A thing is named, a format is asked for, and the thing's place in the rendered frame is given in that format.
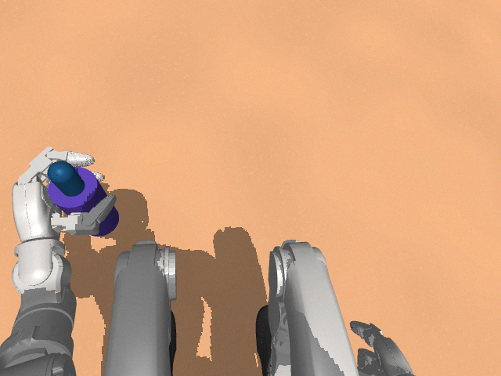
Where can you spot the right robot hand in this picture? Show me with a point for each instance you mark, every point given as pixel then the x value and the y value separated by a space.
pixel 386 360

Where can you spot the right robot foot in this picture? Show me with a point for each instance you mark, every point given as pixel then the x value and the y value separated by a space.
pixel 264 339

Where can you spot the left robot hand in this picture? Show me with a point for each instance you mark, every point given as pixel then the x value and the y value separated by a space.
pixel 36 215

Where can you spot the bottle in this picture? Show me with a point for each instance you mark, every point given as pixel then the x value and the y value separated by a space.
pixel 75 189

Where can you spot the left robot arm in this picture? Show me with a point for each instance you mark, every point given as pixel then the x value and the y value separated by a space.
pixel 40 343

